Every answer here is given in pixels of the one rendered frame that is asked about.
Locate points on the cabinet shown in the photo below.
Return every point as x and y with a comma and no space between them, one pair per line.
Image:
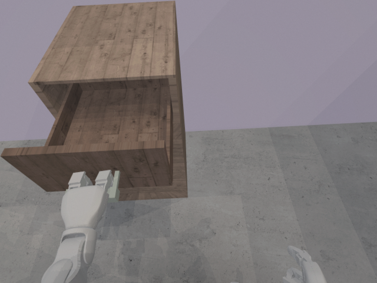
117,42

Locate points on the robot left hand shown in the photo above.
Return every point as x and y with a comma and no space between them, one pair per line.
84,203

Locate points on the drawer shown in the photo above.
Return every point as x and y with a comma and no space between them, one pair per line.
124,126

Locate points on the handle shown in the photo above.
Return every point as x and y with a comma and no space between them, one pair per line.
113,191

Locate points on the left robot forearm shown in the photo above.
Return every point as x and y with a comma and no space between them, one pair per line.
74,256

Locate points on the robot right hand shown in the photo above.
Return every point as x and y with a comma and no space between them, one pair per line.
311,272

